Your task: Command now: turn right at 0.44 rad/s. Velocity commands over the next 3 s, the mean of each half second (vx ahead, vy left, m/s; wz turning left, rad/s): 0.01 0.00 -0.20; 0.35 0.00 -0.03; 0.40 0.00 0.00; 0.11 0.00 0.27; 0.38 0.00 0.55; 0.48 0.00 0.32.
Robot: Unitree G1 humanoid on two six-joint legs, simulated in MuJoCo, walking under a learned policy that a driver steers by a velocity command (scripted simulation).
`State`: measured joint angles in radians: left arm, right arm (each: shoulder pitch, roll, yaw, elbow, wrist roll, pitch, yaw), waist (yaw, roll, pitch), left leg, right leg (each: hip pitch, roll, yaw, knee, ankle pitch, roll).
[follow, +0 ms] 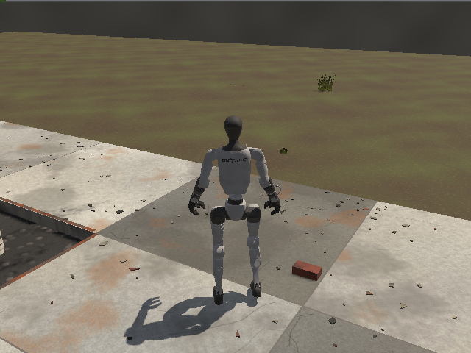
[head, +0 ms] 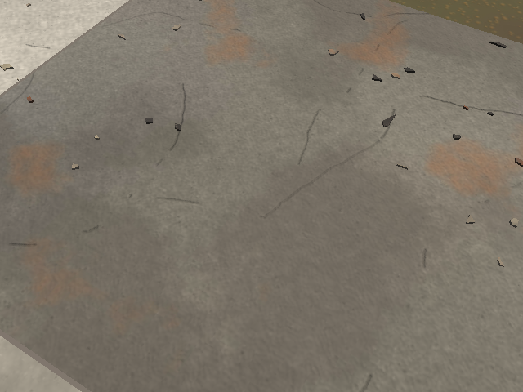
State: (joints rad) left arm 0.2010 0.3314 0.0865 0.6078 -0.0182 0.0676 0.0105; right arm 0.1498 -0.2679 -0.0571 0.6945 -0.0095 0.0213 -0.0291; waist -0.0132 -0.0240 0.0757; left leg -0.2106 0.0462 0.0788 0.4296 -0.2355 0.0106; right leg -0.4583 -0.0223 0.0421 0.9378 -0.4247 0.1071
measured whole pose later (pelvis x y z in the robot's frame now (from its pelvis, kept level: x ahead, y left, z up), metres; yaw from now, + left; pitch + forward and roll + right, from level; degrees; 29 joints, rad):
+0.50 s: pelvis +0.00 -0.04 -0.01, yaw -4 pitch -1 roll -1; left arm 0.13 0.23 0.01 0.71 0.01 0.01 0.00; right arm 0.21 -0.28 -0.04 0.79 0.00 0.03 -0.02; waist -0.02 0.01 0.02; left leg -0.22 0.05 -0.01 0.54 -0.30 -0.03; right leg -0.25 0.05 0.01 0.54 -0.29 -0.04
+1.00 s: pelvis +0.15 -0.08 +0.00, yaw -4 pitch +2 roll +0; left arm 0.43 0.24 0.04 0.83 -0.01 -0.07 -0.01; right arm 0.15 -0.30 -0.04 0.70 0.02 -0.08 0.03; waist 0.07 0.05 0.02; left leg -0.65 0.10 0.00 0.86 -0.11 0.00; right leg 0.01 0.05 -0.02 0.22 -0.26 -0.05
